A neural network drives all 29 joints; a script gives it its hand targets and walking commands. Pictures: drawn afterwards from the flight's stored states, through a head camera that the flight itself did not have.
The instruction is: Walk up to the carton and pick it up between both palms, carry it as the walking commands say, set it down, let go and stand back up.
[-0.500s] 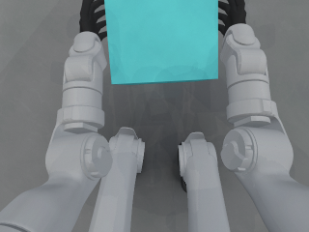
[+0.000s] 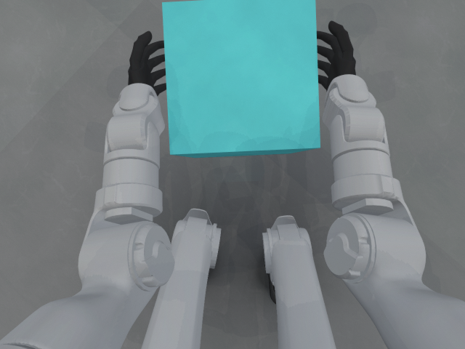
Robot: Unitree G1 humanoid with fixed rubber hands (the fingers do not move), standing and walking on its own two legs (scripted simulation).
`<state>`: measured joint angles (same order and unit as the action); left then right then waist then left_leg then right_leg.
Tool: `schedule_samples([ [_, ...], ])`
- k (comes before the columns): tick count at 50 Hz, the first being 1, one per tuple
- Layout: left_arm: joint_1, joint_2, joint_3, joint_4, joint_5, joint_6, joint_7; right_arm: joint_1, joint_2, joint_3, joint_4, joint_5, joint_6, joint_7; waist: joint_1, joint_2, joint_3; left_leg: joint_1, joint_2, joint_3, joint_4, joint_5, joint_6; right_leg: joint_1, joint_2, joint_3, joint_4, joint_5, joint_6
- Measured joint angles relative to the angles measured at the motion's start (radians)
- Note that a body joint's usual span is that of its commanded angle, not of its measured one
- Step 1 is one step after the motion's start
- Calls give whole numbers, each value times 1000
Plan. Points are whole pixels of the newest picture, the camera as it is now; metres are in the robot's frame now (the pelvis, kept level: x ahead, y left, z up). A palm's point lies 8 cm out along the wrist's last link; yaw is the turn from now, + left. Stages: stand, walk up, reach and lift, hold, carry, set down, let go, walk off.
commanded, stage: reach and lift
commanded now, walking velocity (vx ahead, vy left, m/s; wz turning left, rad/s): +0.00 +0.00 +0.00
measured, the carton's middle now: (240, 95) +0.51 +0.02 -0.14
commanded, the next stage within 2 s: none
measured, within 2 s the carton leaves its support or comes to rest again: neither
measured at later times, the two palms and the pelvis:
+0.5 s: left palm (123, 80) +0.47 +0.16 +0.00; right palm (361, 70) +0.50 -0.13 +0.00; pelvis +0.01 +0.00 +0.06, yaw +0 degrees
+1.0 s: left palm (94, 73) +0.45 +0.16 +0.07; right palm (398, 59) +0.48 -0.13 +0.08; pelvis +0.04 +0.00 +0.12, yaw +0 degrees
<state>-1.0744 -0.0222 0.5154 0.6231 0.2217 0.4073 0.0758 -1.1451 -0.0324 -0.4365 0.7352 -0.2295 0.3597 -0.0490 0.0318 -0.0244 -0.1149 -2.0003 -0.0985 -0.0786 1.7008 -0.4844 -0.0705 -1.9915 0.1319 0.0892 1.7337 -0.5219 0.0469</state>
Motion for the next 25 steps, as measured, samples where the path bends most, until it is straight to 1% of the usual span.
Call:
schedule_samples([
  [25,150,-54,-1,-26,21,-15,-10,155,54,-6,-29,-17,-15,9,1,1,-63,231,-4,-16,-187,17,8,233,-2,16,-191,20,-6],
])
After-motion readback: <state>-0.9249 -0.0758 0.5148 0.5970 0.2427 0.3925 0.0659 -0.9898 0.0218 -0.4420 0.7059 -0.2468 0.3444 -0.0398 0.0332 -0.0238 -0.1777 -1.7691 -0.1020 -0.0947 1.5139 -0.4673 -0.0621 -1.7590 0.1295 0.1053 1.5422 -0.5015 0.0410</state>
